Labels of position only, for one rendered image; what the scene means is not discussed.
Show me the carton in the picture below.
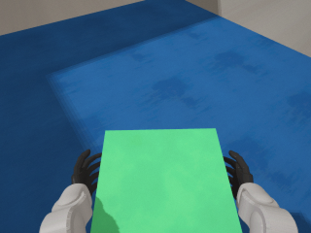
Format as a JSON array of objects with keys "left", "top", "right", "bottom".
[{"left": 90, "top": 128, "right": 243, "bottom": 233}]

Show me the robot right forearm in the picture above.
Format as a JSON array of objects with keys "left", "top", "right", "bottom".
[{"left": 236, "top": 183, "right": 298, "bottom": 233}]

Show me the robot left hand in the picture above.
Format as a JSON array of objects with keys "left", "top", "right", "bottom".
[{"left": 71, "top": 149, "right": 102, "bottom": 197}]

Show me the robot left forearm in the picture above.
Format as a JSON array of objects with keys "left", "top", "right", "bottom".
[{"left": 39, "top": 183, "right": 93, "bottom": 233}]

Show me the robot right hand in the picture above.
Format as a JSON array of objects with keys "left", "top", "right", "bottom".
[{"left": 223, "top": 150, "right": 254, "bottom": 200}]

